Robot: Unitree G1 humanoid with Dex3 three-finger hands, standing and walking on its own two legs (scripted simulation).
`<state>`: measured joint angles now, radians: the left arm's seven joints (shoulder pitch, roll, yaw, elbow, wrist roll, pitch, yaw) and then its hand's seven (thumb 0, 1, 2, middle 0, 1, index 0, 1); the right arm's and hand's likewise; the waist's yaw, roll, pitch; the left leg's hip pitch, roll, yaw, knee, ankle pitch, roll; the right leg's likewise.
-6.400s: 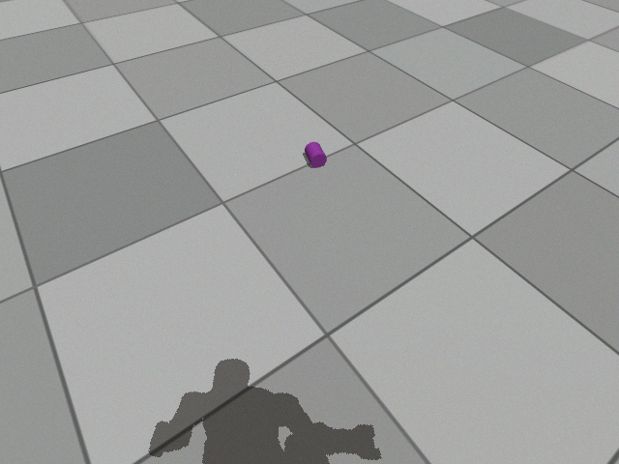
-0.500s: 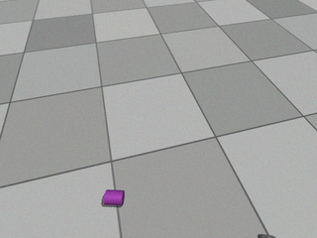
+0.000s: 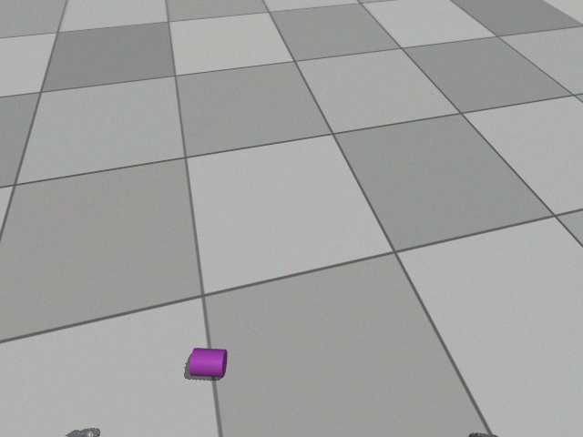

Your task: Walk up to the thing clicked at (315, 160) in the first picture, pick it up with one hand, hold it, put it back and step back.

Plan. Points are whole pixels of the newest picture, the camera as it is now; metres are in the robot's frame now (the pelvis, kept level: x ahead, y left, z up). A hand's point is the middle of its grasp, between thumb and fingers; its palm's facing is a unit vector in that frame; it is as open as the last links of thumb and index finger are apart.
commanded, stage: walk up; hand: left
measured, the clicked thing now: (209, 362) +0.43 +0.26 -0.73
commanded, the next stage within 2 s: none
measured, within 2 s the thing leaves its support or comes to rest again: neither
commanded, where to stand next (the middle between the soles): +0.03 +0.03 m, yaw +0 degrees
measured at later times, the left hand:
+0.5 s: hand out of the picture +0.06 +0.37 -0.18, palm faces -0.02 -0.88 -0.47, open 7.4 cm
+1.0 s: hand out of the picture +0.13 +0.26 -0.19, palm faces -0.10 -0.94 -0.33, open 7.4 cm
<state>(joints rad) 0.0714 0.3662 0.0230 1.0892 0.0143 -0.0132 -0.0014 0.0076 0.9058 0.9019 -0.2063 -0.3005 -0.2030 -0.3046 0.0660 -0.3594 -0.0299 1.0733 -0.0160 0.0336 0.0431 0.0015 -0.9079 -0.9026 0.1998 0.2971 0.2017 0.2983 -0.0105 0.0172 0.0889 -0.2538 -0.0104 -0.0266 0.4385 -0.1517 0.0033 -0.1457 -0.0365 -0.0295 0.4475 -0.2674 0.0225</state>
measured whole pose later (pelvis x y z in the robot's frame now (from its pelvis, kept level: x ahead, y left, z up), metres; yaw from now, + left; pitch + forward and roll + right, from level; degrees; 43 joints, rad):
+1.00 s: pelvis +0.01 +0.00 -0.03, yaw +0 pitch -2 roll -1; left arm 0.09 0.38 0.08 0.82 0.03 0.08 -0.06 0.01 0.91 0.90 -0.20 -0.30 -0.20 -0.30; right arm 0.22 -0.46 -0.08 0.84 0.00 0.00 -0.08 0.00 -0.90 -0.90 0.20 0.30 0.20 0.30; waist -0.03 -0.01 0.27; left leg -0.30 0.10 -0.08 0.93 -0.51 -0.01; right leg -0.42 0.04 0.04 0.73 -0.27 -0.01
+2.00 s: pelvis -0.09 -0.04 -0.02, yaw -1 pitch -5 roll -1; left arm 0.43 0.41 0.10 0.93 0.04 -0.05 -0.03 0.01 0.91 0.90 -0.21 -0.30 -0.20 -0.30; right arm 0.29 -0.45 -0.09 0.86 -0.04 0.05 0.04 0.00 -0.91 -0.90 0.20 0.30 0.20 0.30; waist 0.02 0.06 0.03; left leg -0.41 0.01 -0.12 0.95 -0.44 0.04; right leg -0.16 0.03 -0.05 0.61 -0.37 -0.03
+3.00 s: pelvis +0.03 +0.00 -0.02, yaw -1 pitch -3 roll +1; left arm 0.21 0.35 0.01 0.89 0.02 -0.03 0.01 0.01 0.90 0.90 -0.21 -0.30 -0.20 -0.30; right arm 0.15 -0.38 -0.03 0.87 0.01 0.04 0.02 0.00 -0.91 -0.90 0.20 0.30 0.20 0.30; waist 0.01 0.05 0.16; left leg -0.34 -0.02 -0.01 0.89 -0.54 0.04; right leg -0.40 -0.02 0.00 0.66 -0.20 -0.02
